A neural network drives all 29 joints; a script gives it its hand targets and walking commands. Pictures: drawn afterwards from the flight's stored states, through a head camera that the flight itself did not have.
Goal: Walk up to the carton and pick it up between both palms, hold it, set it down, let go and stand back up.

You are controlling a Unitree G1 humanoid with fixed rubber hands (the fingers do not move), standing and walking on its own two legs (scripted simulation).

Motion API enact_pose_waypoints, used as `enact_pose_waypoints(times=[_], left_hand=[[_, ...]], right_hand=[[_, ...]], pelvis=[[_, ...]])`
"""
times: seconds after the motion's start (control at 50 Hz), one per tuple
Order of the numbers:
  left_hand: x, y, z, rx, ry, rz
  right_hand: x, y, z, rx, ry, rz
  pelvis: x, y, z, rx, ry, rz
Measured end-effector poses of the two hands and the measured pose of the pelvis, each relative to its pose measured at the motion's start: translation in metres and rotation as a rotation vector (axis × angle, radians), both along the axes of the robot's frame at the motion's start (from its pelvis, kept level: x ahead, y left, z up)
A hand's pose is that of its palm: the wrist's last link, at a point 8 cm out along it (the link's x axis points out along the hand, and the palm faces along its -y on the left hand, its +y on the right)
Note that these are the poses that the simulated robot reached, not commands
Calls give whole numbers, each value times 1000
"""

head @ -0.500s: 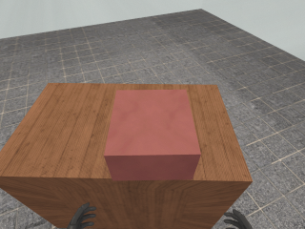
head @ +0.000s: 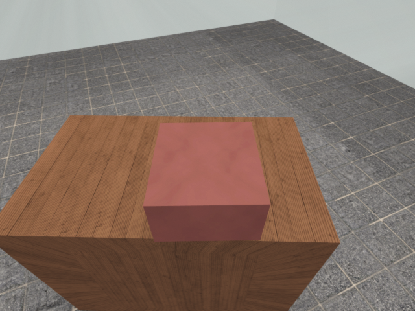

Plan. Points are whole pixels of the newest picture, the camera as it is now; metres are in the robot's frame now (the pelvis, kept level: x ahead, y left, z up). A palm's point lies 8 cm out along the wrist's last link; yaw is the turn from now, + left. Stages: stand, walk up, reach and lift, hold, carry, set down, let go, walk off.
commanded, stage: stand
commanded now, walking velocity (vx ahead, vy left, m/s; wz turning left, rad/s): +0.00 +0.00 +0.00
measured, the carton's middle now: (206, 177) +0.45 +0.03 -0.03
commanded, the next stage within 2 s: none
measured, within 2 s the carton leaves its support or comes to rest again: neither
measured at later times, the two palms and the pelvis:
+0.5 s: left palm out of the picture -0.02 +0.25 -0.14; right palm out of the picture -0.03 -0.23 -0.14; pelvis -0.02 +0.01 +0.00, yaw +0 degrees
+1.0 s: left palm out of the picture -0.02 +0.24 -0.14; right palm out of the picture -0.02 -0.22 -0.14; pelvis -0.01 +0.02 +0.00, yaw -1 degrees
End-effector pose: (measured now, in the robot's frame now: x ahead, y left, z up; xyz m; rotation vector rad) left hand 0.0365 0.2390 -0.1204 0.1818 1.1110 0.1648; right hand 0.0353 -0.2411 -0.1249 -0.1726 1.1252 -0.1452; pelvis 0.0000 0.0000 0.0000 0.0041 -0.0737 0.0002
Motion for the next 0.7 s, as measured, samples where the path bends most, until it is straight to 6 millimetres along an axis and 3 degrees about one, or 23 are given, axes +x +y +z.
enact_pose_waypoints(times=[0.4, 0.7], left_hand=[[-51, 8, -14, -2, 131, 23], [-67, 5, -19, -22, 197, 33]], right_hand=[[-56, 9, -10, 2, 116, -32], [-63, 19, -14, 9, 148, -52]], pelvis=[[-19, 7, -2, 7, 11, -2], [-19, 14, -2, 10, 21, -12]])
